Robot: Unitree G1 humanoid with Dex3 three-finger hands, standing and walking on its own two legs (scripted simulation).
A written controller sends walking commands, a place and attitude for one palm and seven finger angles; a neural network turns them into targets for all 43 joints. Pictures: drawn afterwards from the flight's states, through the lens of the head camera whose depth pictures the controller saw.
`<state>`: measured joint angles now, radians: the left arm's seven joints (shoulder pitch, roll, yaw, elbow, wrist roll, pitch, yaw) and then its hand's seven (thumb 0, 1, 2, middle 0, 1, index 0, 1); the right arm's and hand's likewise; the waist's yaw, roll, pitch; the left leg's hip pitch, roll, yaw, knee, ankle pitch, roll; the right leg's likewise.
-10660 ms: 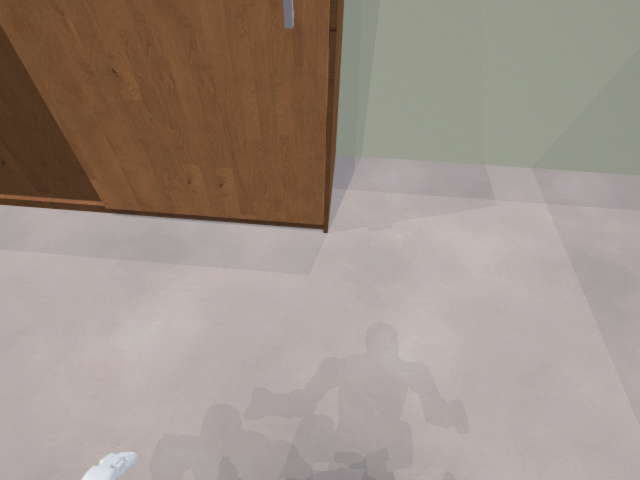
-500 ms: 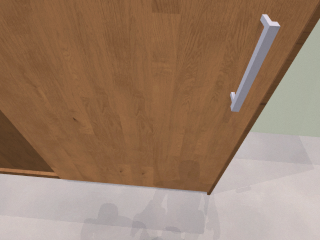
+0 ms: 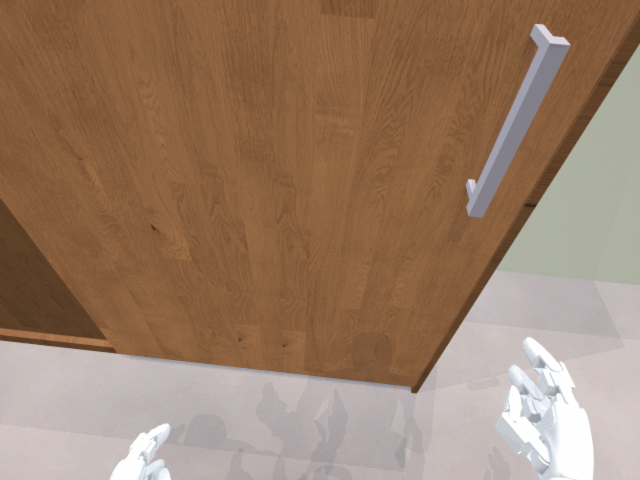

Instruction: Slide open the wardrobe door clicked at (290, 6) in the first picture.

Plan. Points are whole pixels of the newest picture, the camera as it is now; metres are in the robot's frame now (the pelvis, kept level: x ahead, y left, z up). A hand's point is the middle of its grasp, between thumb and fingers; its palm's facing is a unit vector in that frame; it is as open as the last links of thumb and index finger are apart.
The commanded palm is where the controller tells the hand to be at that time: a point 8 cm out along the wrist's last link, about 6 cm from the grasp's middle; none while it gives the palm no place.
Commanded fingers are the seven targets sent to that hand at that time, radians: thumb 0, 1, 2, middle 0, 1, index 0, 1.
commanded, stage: raise the hand with hooked fingers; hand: right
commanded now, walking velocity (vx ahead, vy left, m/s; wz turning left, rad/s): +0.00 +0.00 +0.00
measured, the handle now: (503, 132) +0.51 -0.19 +0.21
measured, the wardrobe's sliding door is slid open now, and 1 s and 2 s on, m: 0.00 0.00 0.00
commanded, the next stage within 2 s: move the hooked fingers beside the handle in 1.90 s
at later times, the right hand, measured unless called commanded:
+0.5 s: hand (531, 409) +0.22 -0.21 +0.05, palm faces +0.01 +1.00 -0.06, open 10.3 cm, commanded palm +0.17 -0.27 +0.06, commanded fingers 0.00 -0.06 -0.54 0.26 0.84 0.26 0.84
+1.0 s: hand (617, 337) +0.26 -0.27 +0.14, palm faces +0.10 +0.99 -0.07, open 13.2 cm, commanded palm +0.22 -0.31 +0.15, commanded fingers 0.00 0.50 -0.30 0.30 1.20 0.30 1.20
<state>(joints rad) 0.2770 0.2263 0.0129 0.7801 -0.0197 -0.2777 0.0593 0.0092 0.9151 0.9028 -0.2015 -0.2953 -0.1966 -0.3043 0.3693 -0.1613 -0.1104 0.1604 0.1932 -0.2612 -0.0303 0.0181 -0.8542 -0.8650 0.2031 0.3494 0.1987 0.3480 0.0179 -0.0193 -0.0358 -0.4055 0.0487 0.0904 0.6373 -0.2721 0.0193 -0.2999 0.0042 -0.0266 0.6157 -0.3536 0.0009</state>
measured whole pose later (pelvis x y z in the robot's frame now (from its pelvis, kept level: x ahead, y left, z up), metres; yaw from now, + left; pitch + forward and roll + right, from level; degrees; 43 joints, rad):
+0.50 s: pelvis +0.01 +0.00 -0.03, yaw -1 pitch +7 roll +2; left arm 0.22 0.19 -0.05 0.58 -0.04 -0.24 0.07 0.01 0.91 0.90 -0.20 -0.30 -0.20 -0.30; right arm 0.37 -0.27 -0.22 -0.08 0.31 -0.28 0.32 0.01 -0.28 -0.63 0.24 0.70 0.24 0.70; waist -0.02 -0.03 -0.06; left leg -0.59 0.03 0.13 0.83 -0.37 0.02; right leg -0.53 -0.03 0.02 0.90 -0.49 0.00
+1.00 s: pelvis +0.02 -0.02 +0.00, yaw -1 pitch +1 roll +1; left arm 0.22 0.26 -0.05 0.61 -0.06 -0.31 0.11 0.01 0.91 0.90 -0.20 -0.30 -0.20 -0.30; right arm 0.16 -0.35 -0.37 -0.06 0.34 -0.03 0.34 0.00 0.30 -0.38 0.29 1.08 0.28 1.08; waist -0.05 -0.03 -0.04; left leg -0.30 0.04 0.11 0.58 -0.29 0.00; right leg -0.23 0.00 0.00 0.63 -0.40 -0.02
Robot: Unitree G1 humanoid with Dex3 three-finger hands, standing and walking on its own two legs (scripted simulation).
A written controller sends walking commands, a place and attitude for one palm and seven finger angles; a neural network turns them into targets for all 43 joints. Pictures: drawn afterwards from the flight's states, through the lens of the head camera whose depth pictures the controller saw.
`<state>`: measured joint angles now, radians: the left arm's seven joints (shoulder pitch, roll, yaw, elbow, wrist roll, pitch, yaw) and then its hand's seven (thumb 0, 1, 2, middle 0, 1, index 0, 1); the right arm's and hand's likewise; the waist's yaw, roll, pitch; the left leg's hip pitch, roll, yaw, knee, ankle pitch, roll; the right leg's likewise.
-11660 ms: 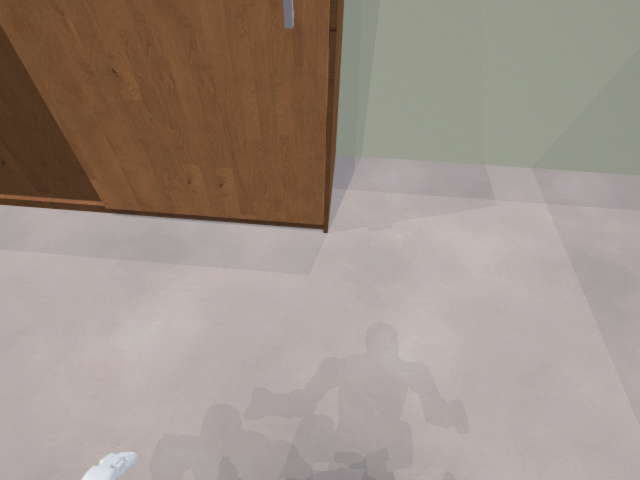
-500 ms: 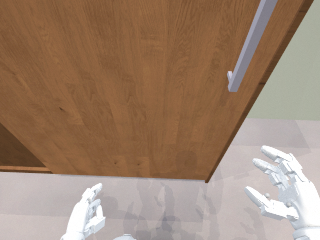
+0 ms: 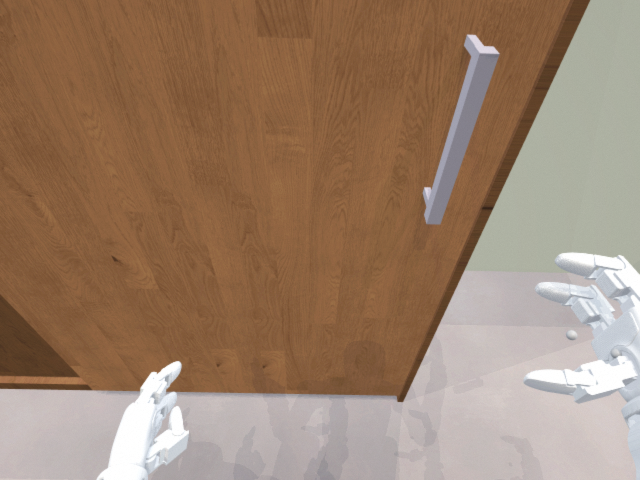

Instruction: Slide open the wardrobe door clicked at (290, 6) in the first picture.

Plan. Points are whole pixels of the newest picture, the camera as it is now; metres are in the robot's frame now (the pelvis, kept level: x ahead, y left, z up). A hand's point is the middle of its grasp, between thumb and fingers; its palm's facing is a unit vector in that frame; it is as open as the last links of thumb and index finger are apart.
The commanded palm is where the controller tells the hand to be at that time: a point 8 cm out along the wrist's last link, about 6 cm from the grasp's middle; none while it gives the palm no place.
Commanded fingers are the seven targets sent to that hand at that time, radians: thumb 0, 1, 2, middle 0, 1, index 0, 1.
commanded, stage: raise the hand with hooked fingers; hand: right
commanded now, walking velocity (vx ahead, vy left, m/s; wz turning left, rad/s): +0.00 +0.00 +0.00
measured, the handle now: (450, 140) +0.48 -0.16 +0.21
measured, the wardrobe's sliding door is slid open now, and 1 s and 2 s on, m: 0.00 0.00 0.00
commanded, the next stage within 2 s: move the hooked fingers beside the handle in 0.90 s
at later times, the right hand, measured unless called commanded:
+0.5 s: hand (621, 257) +0.28 -0.27 +0.21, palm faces +0.10 +0.99 -0.08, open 14.0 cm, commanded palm +0.23 -0.31 +0.21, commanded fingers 0.00 0.50 -0.30 0.30 1.20 0.30 1.20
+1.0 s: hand (598, 269) +0.27 -0.26 +0.20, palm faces +0.10 +0.99 -0.07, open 14.0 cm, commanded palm +0.24 -0.30 +0.21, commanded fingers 0.00 0.50 -0.30 0.30 1.20 0.30 1.20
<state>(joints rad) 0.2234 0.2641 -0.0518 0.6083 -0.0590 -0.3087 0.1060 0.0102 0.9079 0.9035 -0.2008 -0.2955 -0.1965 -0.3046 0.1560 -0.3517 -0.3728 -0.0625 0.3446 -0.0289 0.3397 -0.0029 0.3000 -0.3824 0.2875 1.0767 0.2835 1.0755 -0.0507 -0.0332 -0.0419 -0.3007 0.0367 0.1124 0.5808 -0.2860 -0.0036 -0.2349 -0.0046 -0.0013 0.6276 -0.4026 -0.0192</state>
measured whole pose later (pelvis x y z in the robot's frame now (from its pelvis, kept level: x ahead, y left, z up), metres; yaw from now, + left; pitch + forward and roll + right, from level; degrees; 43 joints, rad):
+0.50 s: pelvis -0.01 +0.01 +0.01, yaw +0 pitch -2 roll +1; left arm 0.22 0.27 -0.09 0.62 -0.08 -0.22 0.11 0.01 0.91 0.90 -0.20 -0.30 -0.20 -0.30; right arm -0.17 -0.49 -0.50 0.12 0.34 0.22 0.42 -0.01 0.50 -0.30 0.30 1.20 0.30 1.20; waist -0.05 -0.06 -0.02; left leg -0.21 0.03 0.11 0.46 -0.22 0.01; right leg -0.13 -0.01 0.00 0.48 -0.32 -0.01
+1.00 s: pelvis -0.01 +0.02 +0.01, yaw +0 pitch -2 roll +0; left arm 0.20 0.27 -0.08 0.61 -0.08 -0.22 0.12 0.01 0.91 0.90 -0.20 -0.30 -0.20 -0.30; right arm -0.13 -0.46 -0.49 0.10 0.33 0.23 0.41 -0.01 0.50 -0.30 0.30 1.20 0.30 1.20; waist -0.05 -0.07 -0.02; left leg -0.21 0.02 0.11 0.47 -0.22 0.02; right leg -0.12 -0.02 0.00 0.48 -0.32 0.00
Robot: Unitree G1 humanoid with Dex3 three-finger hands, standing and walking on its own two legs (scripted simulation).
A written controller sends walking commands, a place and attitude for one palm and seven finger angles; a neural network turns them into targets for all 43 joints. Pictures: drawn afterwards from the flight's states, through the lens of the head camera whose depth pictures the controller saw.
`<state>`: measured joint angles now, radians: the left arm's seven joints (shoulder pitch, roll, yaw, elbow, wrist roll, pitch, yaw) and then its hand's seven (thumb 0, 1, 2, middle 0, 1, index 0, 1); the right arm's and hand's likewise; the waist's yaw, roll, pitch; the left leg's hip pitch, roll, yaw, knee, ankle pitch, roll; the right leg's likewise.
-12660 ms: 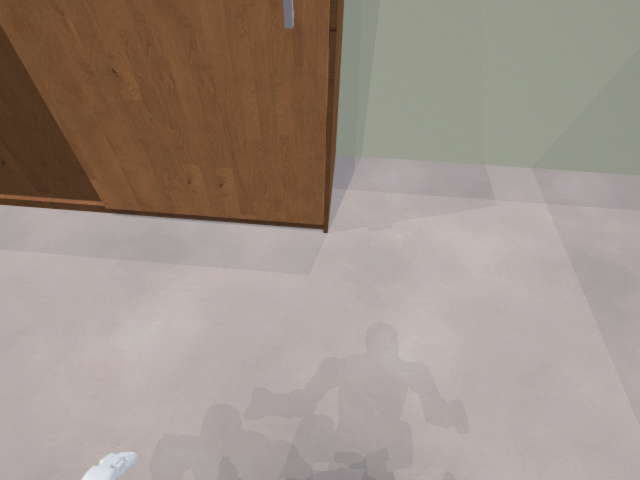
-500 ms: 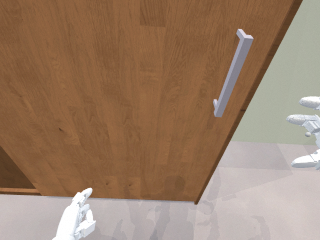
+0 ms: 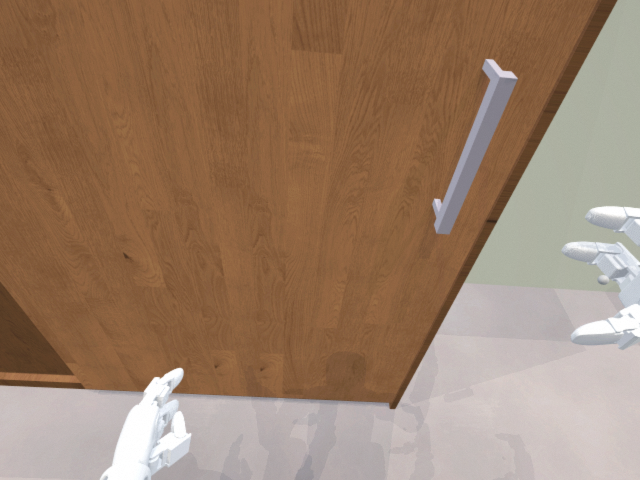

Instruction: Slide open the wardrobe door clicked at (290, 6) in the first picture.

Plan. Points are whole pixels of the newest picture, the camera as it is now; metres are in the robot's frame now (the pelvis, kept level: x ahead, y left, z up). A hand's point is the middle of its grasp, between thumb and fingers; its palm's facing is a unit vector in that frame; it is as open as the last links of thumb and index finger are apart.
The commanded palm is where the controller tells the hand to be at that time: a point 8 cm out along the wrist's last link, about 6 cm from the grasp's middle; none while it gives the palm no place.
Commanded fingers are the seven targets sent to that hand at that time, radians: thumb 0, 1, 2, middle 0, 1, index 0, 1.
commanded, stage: move the hooked fingers beside the handle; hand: right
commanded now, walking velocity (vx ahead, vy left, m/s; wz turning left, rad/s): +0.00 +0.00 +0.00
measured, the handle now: (464, 155) +0.49 -0.18 +0.20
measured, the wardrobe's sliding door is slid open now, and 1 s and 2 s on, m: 0.00 0.00 0.00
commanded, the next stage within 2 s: none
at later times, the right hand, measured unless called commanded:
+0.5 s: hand (561, 244) +0.34 -0.26 +0.19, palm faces +0.07 +1.00 -0.04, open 14.0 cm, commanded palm +0.30 -0.30 +0.19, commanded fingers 0.00 0.50 -0.30 0.30 1.20 0.30 1.20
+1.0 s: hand (533, 221) +0.37 -0.24 +0.18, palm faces +0.05 +1.00 -0.03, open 14.0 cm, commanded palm +0.35 -0.29 +0.19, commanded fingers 0.00 0.50 -0.30 0.30 1.20 0.30 1.20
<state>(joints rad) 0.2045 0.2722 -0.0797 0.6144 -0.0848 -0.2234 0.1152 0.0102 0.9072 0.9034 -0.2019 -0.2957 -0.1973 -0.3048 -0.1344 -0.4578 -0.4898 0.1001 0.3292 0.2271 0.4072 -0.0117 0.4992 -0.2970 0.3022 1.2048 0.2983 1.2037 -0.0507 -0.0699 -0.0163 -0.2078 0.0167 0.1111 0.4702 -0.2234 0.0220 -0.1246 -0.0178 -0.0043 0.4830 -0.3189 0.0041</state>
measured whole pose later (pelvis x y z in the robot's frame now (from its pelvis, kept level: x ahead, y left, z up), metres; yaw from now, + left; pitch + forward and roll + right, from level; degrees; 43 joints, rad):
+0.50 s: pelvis +0.00 -0.01 +0.00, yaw +0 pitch -1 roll +0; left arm 0.23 0.28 -0.07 0.63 -0.08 -0.20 0.12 0.01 0.91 0.90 -0.20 -0.30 -0.20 -0.30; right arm -0.30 -0.44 -0.42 0.25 0.29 0.20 0.36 -0.01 0.50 -0.30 0.30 1.20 0.30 1.20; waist -0.03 -0.06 -0.02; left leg -0.23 0.03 0.10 0.47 -0.22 0.01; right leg -0.14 -0.01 -0.01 0.47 -0.31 0.00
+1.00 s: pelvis +0.01 -0.01 +0.00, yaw +1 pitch +1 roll +0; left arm 0.24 0.27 -0.06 0.63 -0.08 -0.16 0.11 0.01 0.91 0.90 -0.20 -0.30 -0.20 -0.30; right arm -0.42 -0.41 -0.36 0.36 0.25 0.18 0.30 -0.01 0.50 -0.30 0.30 1.20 0.30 1.20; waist -0.01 -0.05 -0.03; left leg -0.24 0.03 0.09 0.45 -0.22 0.01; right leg -0.15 0.00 -0.02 0.45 -0.31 -0.01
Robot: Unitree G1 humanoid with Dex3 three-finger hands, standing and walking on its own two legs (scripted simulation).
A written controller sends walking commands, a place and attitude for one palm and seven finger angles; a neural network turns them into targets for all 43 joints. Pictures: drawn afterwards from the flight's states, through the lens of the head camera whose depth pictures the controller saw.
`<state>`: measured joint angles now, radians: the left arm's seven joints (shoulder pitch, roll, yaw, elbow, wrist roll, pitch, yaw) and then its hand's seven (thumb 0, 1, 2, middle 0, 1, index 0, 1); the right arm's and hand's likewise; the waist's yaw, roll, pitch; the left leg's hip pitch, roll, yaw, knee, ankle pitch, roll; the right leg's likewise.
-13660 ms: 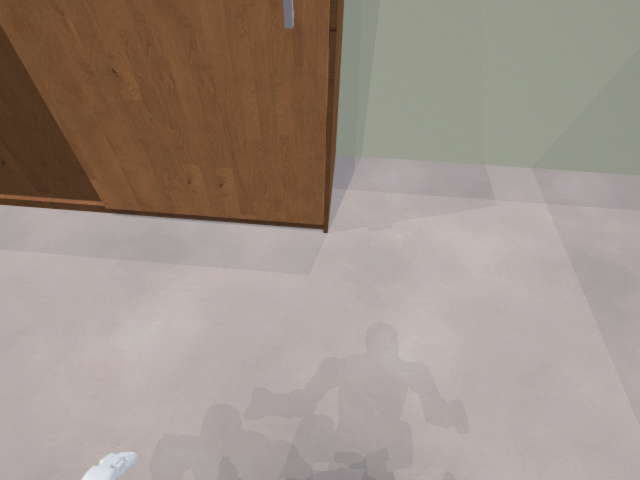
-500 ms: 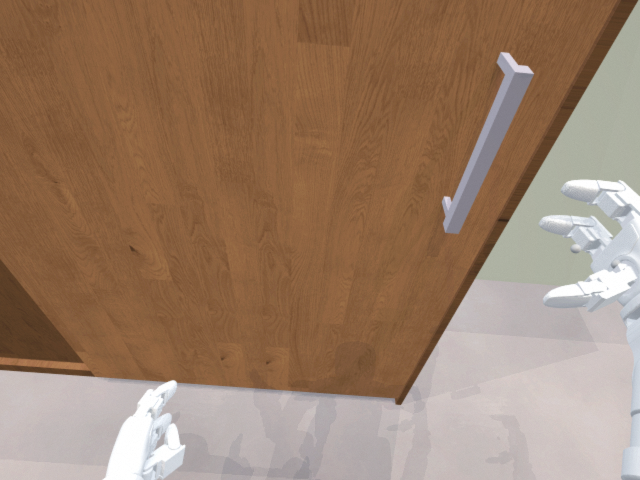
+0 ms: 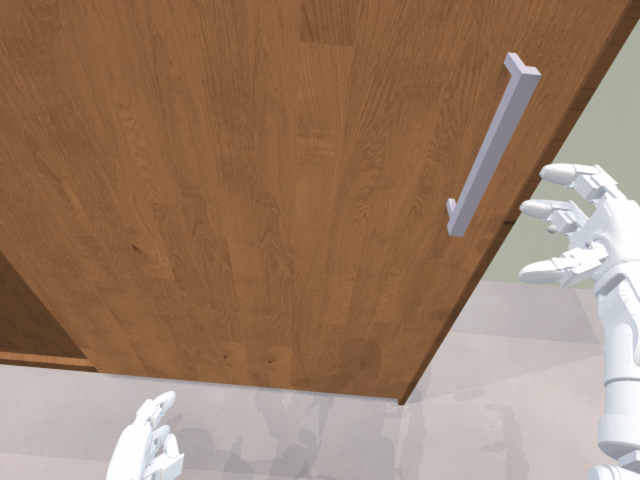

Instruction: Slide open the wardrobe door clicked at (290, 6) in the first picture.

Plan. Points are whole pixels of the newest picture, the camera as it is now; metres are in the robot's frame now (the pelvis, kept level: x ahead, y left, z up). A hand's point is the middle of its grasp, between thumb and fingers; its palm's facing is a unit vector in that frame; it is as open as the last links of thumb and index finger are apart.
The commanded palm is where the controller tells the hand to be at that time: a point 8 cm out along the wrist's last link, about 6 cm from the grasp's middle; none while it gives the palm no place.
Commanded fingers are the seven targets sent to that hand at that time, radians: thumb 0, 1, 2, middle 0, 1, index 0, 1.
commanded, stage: move the hooked fingers beside the handle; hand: right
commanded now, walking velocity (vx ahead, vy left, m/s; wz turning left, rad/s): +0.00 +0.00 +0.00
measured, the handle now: (481, 155) +0.48 -0.18 +0.20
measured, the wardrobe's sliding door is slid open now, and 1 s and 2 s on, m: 0.00 0.00 0.00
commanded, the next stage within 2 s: feel for the door with the fingertips in 1.40 s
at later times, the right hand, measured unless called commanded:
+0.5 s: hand (528, 197) +0.42 -0.23 +0.18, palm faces +0.06 +1.00 -0.01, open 14.0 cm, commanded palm +0.40 -0.28 +0.18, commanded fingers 0.00 0.50 -0.30 0.30 1.20 0.30 1.20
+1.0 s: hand (529, 199) +0.42 -0.23 +0.18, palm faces +0.06 +1.00 +0.00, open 14.0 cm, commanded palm +0.39 -0.28 +0.18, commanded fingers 0.00 0.50 -0.30 0.30 1.20 0.30 1.20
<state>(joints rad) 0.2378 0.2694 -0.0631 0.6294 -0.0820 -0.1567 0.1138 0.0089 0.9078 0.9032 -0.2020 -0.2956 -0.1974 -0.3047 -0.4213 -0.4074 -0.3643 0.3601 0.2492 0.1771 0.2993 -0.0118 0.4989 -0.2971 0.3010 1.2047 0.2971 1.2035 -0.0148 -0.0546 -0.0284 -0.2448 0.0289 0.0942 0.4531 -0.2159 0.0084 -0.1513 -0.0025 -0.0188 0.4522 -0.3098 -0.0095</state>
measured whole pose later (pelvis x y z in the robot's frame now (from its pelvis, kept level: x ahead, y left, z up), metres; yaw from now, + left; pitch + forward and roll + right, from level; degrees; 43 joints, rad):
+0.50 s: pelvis +0.00 +0.00 +0.00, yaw +1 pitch +3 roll +0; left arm 0.31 0.29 -0.04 0.67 -0.08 -0.12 0.11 0.01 0.91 0.90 -0.20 -0.30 -0.20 -0.30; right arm -0.66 -0.48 -0.37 0.73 0.20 0.05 0.30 -0.01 0.50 -0.30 0.30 1.20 0.30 1.20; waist 0.03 -0.04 -0.03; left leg -0.30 0.02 0.09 0.45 -0.20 0.02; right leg -0.21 -0.01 -0.02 0.46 -0.31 -0.01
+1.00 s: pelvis +0.00 +0.00 +0.00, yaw +2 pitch +3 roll +1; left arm 0.33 0.28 -0.04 0.65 -0.07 -0.09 0.09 0.01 0.91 0.90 -0.20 -0.30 -0.20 -0.30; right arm -0.61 -0.45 -0.40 0.68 0.20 0.04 0.29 -0.01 0.50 -0.30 0.30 1.20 0.30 1.20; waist 0.03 -0.04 -0.04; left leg -0.30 0.02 0.07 0.44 -0.20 0.01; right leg -0.20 -0.01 -0.05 0.46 -0.31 -0.01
